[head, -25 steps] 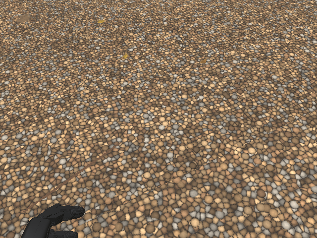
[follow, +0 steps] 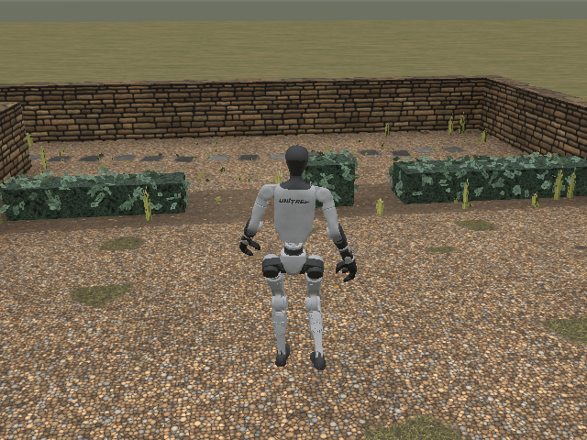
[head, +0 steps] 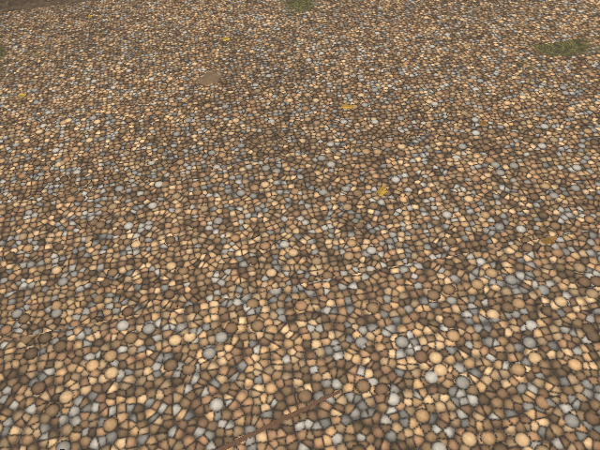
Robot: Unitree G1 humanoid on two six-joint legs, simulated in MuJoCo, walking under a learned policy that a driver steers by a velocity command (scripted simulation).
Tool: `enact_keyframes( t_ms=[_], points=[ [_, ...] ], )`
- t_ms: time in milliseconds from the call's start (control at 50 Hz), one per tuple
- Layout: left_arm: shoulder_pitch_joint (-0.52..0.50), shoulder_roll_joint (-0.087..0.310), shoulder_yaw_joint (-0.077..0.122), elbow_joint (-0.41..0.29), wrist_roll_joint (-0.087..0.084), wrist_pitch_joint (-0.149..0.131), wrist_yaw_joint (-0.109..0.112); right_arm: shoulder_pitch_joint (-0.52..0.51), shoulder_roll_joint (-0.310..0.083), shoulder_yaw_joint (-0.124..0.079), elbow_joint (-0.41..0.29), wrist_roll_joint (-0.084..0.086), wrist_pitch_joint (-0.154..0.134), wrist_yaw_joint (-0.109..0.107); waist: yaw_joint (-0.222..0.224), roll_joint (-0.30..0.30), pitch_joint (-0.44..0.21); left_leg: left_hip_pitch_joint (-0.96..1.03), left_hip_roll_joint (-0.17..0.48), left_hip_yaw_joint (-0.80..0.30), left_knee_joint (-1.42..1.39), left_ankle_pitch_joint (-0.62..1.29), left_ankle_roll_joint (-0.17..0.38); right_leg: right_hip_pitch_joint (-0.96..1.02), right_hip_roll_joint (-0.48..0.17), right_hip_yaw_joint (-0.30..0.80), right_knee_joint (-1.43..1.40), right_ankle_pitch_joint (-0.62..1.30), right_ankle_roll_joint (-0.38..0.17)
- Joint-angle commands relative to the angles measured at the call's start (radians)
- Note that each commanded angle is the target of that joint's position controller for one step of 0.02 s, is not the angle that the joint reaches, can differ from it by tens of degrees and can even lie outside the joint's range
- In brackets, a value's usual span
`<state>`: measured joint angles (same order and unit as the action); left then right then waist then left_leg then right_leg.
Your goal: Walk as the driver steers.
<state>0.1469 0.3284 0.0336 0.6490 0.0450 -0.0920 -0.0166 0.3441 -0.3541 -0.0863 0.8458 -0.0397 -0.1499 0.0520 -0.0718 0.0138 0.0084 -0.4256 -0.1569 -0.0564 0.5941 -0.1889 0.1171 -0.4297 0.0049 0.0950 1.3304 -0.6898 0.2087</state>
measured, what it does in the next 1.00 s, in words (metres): walks ahead, turning left: right foot, then left foot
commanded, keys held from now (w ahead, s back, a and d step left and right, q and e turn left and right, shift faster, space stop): q+shift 0.36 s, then w+q+shift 0.04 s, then w+shift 0.30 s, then w+e+shift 0.30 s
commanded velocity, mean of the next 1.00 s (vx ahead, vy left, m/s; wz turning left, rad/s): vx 0.44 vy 0.00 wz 0.45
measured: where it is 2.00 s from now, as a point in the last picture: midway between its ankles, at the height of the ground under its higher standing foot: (183, 290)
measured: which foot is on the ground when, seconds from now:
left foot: down 0.00-0.24, up 0.26-0.74, down 0.76-1.00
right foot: up 0.00-0.22, down 0.24-0.74, up 0.76-1.00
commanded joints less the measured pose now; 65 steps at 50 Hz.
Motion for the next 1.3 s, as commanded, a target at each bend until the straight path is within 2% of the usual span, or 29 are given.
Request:
enact_keyframes(
  t_ms=[20, 100, 200, 240, 260, 280, 300, 340, 380, 420, 520, 580, 600, 700, 740, 760, 780, 800, 860, 900, 920, 940, 960, 1060, 1180, 1220, 1260, 1280, 1300],
  points=[
    [0.099, 0.112, 0.007, -0.067, 0.05, 0.013, 0.045, -0.145, -0.078, 0.005, -0.149, 0.026, 0.009, 0.011, 0.136, -0.01, -0.088, -0.026, 0.267, -0.467, -0.304, 0.576, 0.266, -0.006, -0.065, 0.061, -0.103, 0.033, -0.066],
    [0.073, 0.041, -0.03, -0.054, -0.002, 0.057, 0.022, -0.142, -0.159, -0.02, -0.206, 0.01, -0.008, 0.018, 0.13, -0.029, -0.08, -0.125, 0.136, -0.382, -0.329, 0.277, 0.144, 0.237, -0.017, -0.049, -0.47, 0.266, -0.07],
    [0.032, 0.068, -0.003, -0.073, -0.021, 0.048, 0.025, -0.061, -0.112, -0.014, -0.278, 0.019, 0.048, 0.03, 0.073, 0.064, -0.078, 0.074, 0.186, -0.571, -0.201, 0.056, 0.138, 0.231, 0.048, -0.024, -0.851, 0.47, -0.136],
    [0.093, 0.106, 0.021, -0.076, -0.032, 0.017, 0.036, 0.004, -0.03, 0.023, -0.273, 0.015, 0.059, 0.034, 0.084, -0.001, -0.134, -0.035, 0.136, -0.538, -0.063, -0.041, 0.046, 0.44, -0.11, 0.099, -0.935, 0.787, -0.321],
    [0.119, 0.205, 0.052, -0.085, -0.028, 0.001, 0.044, 0.044, 0.075, 0.057, -0.328, -0.006, 0.058, 0.031, 0.052, -0.223, -0.209, -0.29, -0.027, -0.294, 0.157, -0.33, -0.091, 0.637, -0.408, 0.431, -0.989, 1.081, -0.651],
    [0.115, 0.196, 0.057, -0.089, 0.004, -0.008, 0.045, 0.013, -0.006, 0.034, -0.322, -0.036, 0.061, 0.024, 0.088, -0.158, -0.139, -0.383, 0.005, -0.177, 0.381, -0.484, -0.17, 0.604, -0.512, 0.515, -1.04, 1.109, -0.717],
    [0.059, 0.156, 0.05, -0.095, -0.015, -0.023, 0.048, 0.026, -0.07, 0.012, -0.282, -0.03, 0.072, 0.006, 0.059, -0.07, -0.107, -0.339, 0.078, -0.142, 0.512, -0.407, -0.198, 0.526, -0.459, 0.382, -1.059, 1.064, -0.63],
    [-0.087, 0.041, 0.012, -0.138, -0.046, -0.027, 0.055, 0.024, -0.085, 0.0, -0.248, -0.036, 0.082, -0.025, 0.014, -0.113, -0.074, -0.25, 0.117, -0.056, 0.633, -0.288, -0.221, 0.379, -0.31, 0.116, -1.087, 0.967, -0.484],
    [-0.063, 0.059, 0.017, -0.148, -0.022, -0.029, 0.085, -0.028, -0.03, 0.027, -0.259, -0.044, 0.078, 0.012, 0.057, -0.069, -0.082, -0.214, 0.146, 0.001, 0.707, -0.179, -0.216, 0.343, -0.266, -0.009, -1.117, 0.881, -0.441],
    [0.072, 0.067, 0.016, -0.098, 0.005, -0.025, 0.091, -0.106, 0.002, 0.039, -0.258, -0.019, 0.083, 0.053, 0.138, -0.078, -0.019, -0.297, 0.195, 0.001, 0.59, -0.064, -0.21, 0.403, -0.243, -0.04, -1.194, 0.469, -0.402],
    [0.316, 0.093, 0.022, 0.044, 0.005, -0.025, 0.026, -0.266, 0.004, 0.044, -0.272, -0.021, 0.075, 0.043, 0.222, -0.121, 0.058, -0.449, 0.228, 0.026, 0.25, 0.007, -0.159, 0.586, -0.327, 0.019, -1.241, 0.323, -0.435],
    [0.284, 0.091, 0.015, 0.076, 0.021, -0.034, 0.005, -0.264, 0.013, 0.052, -0.274, -0.039, 0.074, 0.034, 0.182, -0.148, 0.061, -0.339, 0.215, 0.05, 0.222, 0.014, -0.094, 0.482, -0.334, -0.014, -1.245, 0.301, -0.45],
    [0.308, 0.129, 0.042, 0.107, -0.044, 0.0, 0.004, -0.389, -0.027, 0.025, -0.304, 0.048, 0.132, 0.035, 0.171, -0.081, 0.128, -0.276, 0.207, 0.036, 0.198, 0.057, -0.092, 0.375, -0.307, -0.111, -1.235, 0.523, -0.386],
    [0.289, 0.126, 0.041, 0.153, -0.024, 0.031, 0.015, -0.261, -0.011, 0.031, -0.276, 0.014, 0.174, 0.019, 0.055, -0.178, 0.057, 0.062, 0.192, 0.08, 0.174, 0.013, -0.028, 0.299, -0.337, -0.237, -1.098, 0.852, -0.34],
    [0.216, 0.158, 0.051, 0.144, -0.041, 0.033, 0.015, 0.047, -0.045, 0.004, -0.163, -0.011, 0.159, -0.002, -0.111, -0.067, -0.089, 0.48, 0.133, 0.112, 0.046, -0.084, 0.025, 0.143, -0.264, -0.297, -0.694, 1.089, -0.324],
    [0.263, 0.104, 0.034, 0.126, -0.033, 0.04, 0.005, 0.195, -0.122, -0.018, -0.117, -0.024, 0.147, -0.02, -0.144, 0.194, -0.188, 0.741, 0.288, -0.124, -0.119, -0.392, 0.042, -0.109, -0.134, -0.282, -0.307, 0.528, -0.313],
    [0.327, -0.01, 0.015, 0.089, -0.026, 0.04, 0.001, 0.153, -0.189, -0.017, -0.152, 0.002, 0.13, -0.034, -0.056, 0.342, -0.192, 0.805, 0.481, -0.424, -0.173, -0.324, 0.063, -0.394, -0.011, -0.117, -0.035, 0.098, -0.304],
    [0.207, 0.048, 0.028, 0.065, -0.03, 0.043, 0.013, 0.123, -0.152, -0.018, -0.145, 0.032, 0.128, -0.043, -0.091, 0.174, -0.122, 0.631, 0.492, -0.424, -0.236, -0.179, 0.062, -0.43, -0.02, -0.004, -0.039, 0.226, -0.31],
    [0.261, 0.036, 0.037, 0.113, -0.03, 0.075, 0.002, -0.076, -0.039, 0.012, -0.134, 0.033, 0.112, -0.037, 0.07, 0.128, 0.048, 0.335, 0.43, -0.187, -0.343, -0.137, 0.034, -0.271, -0.128, 0.004, -0.176, 0.385, -0.267],
    [0.294, 0.035, 0.046, 0.144, -0.023, 0.12, -0.004, -0.078, -0.011, 0.021, -0.112, -0.001, 0.082, -0.041, 0.081, 0.114, 0.077, 0.274, 0.408, -0.089, -0.369, -0.062, 0.051, -0.229, -0.121, -0.007, -0.18, 0.516, -0.261],
    [0.253, 0.061, 0.069, 0.14, -0.03, 0.119, -0.009, -0.087, -0.007, 0.021, -0.082, 0.002, 0.055, -0.04, 0.116, 0.029, 0.122, 0.249, 0.389, -0.039, -0.369, -0.044, 0.003, -0.247, -0.13, 0.069, -0.303, 0.631, -0.268],
    [0.219, 0.024, 0.063, 0.129, -0.043, 0.115, -0.025, -0.089, -0.017, 0.017, -0.063, 0.011, 0.034, -0.047, 0.131, 0.05, 0.144, 0.185, 0.36, 0.029, -0.377, -0.087, -0.006, -0.218, -0.11, 0.009, -0.404, 0.763, -0.265],
    [0.176, 0.01, 0.06, 0.129, -0.027, 0.108, -0.04, -0.081, -0.016, 0.015, -0.031, 0.022, 0.019, -0.058, 0.138, 0.049, 0.138, 0.146, 0.34, 0.082, -0.339, -0.091, -0.019, -0.173, -0.094, -0.009, -0.489, 0.919, -0.264],
    [0.021, -0.01, 0.055, 0.124, -0.022, 0.107, -0.076, 0.047, 0.003, 0.026, 0.039, 0.014, 0.013, -0.094, 0.098, 0.018, 0.157, 0.191, 0.389, 0.159, -0.225, -0.204, -0.017, -0.212, -0.072, -0.072, -0.561, 1.214, -0.326],
    [-0.239, -0.003, 0.047, 0.058, 0.017, 0.098, -0.059, 0.261, -0.015, 0.039, 0.118, -0.02, 0.045, -0.106, -0.028, -0.059, 0.3, 0.536, 0.422, 0.253, -0.067, 0.219, -0.041, -0.407, -0.055, -0.23, -0.746, 1.057, -0.368],
    [-0.143, -0.012, 0.041, 0.093, 0.031, 0.097, -0.045, 0.216, -0.038, 0.045, 0.119, 0.007, 0.062, -0.122, 0.037, -0.046, 0.236, 0.481, 0.375, 0.349, 0.091, 0.658, -0.08, -0.11, 0.021, -0.331, -0.859, 1.05, -0.368],
    [0.127, 0.032, 0.061, 0.183, 0.029, 0.113, -0.032, 0.203, -0.052, 0.049, 0.134, 0.019, 0.086, -0.136, 0.17, 0.031, 0.075, 0.332, 0.396, 0.333, 0.495, 0.894, -0.085, 0.306, 0.048, -0.341, -0.778, 0.964, -0.403],
    [0.408, 0.09, 0.102, 0.279, -0.01, 0.122, -0.018, 0.095, -0.072, 0.032, 0.116, 0.011, 0.089, -0.121, 0.324, -0.044, -0.066, 0.175, 0.342, 0.305, 0.881, 0.808, -0.101, 0.642, 0.017, -0.227, -0.795, 0.973, -0.476],
    [0.542, 0.161, 0.128, 0.326, -0.023, 0.108, -0.007, -0.099, -0.077, 0.019, 0.068, 0.023, 0.094, -0.096, 0.438, -0.207, -0.005, -0.122, 0.143, 0.328, 1.418, -0.082, -0.102, 0.797, -0.03, -0.145, -0.957, 0.97, -0.604]
  ],
)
